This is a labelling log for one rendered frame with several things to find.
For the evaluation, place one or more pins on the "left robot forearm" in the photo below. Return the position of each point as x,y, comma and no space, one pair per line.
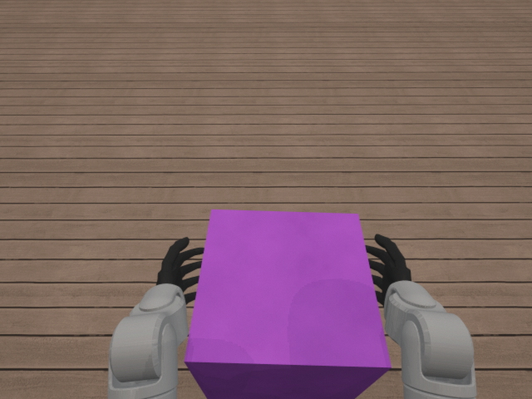
143,362

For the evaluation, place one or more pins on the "carton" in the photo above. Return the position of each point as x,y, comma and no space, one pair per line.
285,308

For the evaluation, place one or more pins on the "right robot forearm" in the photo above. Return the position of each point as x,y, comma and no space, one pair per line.
437,353

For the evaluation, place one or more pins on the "robot right hand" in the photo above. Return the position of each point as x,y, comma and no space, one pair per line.
394,268

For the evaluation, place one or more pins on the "robot left hand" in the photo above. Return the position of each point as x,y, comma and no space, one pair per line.
172,273

